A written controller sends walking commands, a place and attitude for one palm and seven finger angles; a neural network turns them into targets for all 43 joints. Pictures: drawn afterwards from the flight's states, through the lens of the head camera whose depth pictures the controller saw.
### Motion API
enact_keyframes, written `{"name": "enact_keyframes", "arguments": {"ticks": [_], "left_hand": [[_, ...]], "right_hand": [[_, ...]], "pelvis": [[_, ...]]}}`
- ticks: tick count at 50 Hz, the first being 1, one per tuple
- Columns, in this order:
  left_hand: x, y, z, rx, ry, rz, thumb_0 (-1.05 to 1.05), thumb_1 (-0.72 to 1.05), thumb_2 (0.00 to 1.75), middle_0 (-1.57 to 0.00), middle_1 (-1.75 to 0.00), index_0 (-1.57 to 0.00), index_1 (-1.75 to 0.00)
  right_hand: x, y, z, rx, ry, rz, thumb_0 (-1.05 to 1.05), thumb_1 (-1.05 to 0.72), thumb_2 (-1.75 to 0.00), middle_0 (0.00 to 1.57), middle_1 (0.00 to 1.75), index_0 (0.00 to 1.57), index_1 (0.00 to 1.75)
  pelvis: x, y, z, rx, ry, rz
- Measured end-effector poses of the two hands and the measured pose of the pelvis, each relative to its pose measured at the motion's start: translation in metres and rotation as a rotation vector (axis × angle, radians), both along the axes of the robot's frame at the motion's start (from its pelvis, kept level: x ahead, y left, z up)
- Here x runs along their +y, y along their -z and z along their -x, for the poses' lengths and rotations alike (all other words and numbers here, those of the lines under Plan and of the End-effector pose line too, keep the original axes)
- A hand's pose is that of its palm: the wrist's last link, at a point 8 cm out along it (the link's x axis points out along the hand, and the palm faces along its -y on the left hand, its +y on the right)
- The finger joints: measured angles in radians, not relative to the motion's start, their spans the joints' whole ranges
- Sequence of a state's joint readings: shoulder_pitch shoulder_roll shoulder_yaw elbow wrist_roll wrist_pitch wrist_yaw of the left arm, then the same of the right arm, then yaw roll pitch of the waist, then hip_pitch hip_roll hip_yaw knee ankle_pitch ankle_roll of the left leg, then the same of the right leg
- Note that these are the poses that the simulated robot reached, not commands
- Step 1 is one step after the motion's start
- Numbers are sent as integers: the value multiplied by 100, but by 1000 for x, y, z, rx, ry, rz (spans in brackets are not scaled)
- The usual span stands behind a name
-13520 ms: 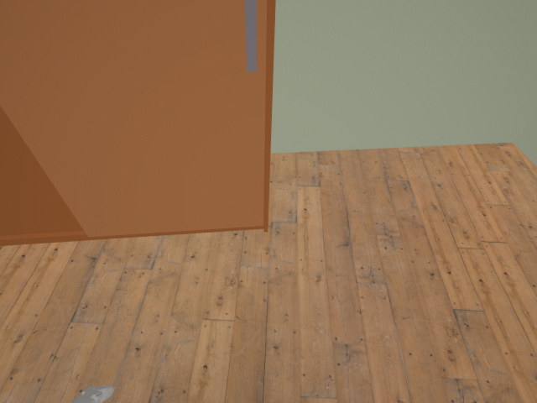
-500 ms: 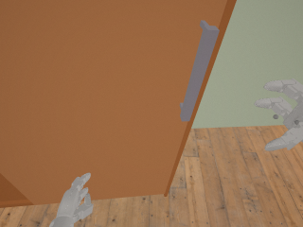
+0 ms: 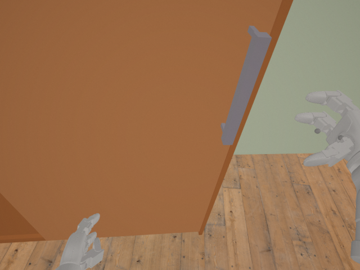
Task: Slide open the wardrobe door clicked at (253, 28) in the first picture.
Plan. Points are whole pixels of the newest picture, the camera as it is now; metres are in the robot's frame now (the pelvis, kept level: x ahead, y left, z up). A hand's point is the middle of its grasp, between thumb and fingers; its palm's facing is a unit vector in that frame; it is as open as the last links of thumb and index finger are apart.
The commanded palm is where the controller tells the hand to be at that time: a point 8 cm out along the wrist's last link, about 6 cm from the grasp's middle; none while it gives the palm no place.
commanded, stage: move the hooked fingers beside the handle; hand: right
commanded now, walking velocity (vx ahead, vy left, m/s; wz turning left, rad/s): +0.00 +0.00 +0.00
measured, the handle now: (238, 92) +0.46 -0.11 +0.20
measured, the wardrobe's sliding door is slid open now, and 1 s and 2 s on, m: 0.00 0.00 0.00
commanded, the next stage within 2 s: feel for the door with the fingertips in 1.54 s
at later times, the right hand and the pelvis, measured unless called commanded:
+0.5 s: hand (289, 114) +0.38 -0.20 +0.21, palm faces -0.07 +1.00 -0.04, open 14.0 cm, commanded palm +0.36 -0.24 +0.21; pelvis +0.00 +0.00 +0.00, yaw +1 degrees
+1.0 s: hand (272, 107) +0.40 -0.17 +0.21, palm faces -0.06 +1.00 -0.03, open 14.0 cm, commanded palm +0.38 -0.23 +0.21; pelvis +0.00 +0.00 +0.00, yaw +2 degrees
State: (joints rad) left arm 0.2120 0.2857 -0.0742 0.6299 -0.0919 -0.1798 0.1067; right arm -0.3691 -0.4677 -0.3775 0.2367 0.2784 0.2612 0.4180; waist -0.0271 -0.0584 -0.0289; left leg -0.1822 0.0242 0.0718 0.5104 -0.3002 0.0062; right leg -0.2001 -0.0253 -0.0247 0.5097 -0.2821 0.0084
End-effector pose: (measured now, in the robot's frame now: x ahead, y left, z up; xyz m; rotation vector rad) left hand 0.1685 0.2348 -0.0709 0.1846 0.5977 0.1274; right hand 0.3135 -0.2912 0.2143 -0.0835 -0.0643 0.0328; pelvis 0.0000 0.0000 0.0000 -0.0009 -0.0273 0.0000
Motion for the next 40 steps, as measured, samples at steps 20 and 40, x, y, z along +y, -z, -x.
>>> {"name": "enact_keyframes", "arguments": {"ticks": [20,40], "left_hand": [[3,8,23,70,-46,6,1,90,90,-20,-30,-20,-30],[6,17,44,154,-94,5,1,90,90,-20,-30,-20,-30]], "right_hand": [[31,3,-41,25,-29,-34,-2,50,-30,30,120,30,120],[69,1,-79,15,-63,-55,-2,50,-30,30,120,30,120]], "pelvis": [[-2,-1,3,12,-12,3],[-6,-2,-1,28,-23,4]]}}
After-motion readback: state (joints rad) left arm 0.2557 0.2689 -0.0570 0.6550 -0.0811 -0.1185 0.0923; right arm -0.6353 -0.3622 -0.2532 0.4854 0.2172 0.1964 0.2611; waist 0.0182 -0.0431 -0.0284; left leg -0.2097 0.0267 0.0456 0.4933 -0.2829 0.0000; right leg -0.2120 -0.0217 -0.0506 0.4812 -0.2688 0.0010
